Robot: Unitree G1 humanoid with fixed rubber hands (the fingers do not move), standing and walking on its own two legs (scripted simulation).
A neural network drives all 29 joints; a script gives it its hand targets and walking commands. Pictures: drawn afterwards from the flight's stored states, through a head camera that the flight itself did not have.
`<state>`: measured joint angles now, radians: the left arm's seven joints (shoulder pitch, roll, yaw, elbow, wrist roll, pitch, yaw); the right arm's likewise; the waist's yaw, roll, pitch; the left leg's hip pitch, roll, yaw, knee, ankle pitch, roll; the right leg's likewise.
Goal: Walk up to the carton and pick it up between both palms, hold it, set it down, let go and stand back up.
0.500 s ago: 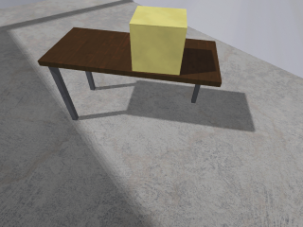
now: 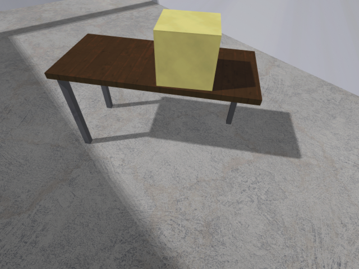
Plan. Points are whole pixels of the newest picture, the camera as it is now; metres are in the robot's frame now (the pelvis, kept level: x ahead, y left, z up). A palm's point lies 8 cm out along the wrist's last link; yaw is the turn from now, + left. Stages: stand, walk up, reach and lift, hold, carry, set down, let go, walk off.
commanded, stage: stand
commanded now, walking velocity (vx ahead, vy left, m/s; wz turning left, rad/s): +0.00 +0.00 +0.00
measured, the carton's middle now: (187, 50) +1.10 -0.05 -0.04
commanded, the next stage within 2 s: walk up in 0.16 s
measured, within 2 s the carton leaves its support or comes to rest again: neither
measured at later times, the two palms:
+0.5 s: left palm out of the picture +0.09 +0.31 -0.12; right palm out of the picture +0.07 -0.33 -0.11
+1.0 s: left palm (51, 246) +0.21 +0.31 -0.10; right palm (319, 257) +0.19 -0.35 -0.12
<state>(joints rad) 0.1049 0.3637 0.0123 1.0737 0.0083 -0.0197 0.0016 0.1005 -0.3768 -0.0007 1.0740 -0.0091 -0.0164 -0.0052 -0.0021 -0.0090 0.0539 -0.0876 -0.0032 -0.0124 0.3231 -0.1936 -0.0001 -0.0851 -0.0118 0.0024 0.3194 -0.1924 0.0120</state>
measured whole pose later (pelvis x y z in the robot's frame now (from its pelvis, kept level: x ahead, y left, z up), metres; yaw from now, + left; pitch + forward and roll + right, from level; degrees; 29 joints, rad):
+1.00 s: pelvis +0.13 -0.02 -0.02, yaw -8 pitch -5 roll -2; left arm 0.35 0.43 0.08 0.80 0.00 -0.07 -0.01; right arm 0.21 -0.44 -0.08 0.82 -0.02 -0.02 0.05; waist 0.03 0.09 0.13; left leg -0.43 0.08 -0.02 0.70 -0.26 0.02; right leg -0.08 0.05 0.03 0.56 -0.39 -0.01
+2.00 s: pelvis +0.18 -0.02 -0.02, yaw -11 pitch -3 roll +0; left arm 0.11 0.38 0.03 0.92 0.01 -0.01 -0.02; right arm 0.15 -0.42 0.00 0.94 0.00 -0.05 -0.01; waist -0.01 -0.02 0.06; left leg -0.23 0.00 -0.05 0.57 -0.29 -0.01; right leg -0.25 0.05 0.02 0.56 -0.27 -0.03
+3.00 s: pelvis +0.40 +0.06 -0.02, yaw -12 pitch -4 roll +1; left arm 0.21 0.43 0.07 0.85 0.02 -0.07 -0.07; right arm 0.38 -0.49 -0.09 0.79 -0.02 -0.07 0.04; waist -0.06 0.01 0.07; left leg -0.10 -0.02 0.13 0.58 -0.42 0.05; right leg -0.35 -0.05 -0.01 0.60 -0.18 -0.01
